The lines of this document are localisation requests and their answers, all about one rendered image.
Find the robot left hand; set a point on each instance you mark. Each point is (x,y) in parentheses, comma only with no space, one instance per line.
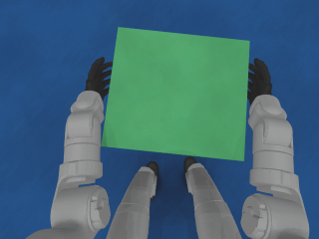
(95,81)

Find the left robot forearm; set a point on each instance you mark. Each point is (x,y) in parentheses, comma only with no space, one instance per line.
(82,143)

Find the robot right thigh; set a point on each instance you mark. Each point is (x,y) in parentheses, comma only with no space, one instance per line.
(213,219)

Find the right robot forearm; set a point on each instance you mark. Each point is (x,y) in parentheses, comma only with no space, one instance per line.
(272,147)

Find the carton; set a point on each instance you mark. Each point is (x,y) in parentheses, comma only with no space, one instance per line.
(178,93)

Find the left robot upper arm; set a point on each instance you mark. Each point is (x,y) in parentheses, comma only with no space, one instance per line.
(77,213)

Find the robot right hand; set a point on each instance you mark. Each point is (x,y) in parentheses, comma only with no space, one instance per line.
(260,80)

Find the right robot upper arm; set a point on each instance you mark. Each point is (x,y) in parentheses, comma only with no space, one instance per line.
(270,217)

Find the left robot foot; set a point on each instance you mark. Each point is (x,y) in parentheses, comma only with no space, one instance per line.
(155,168)

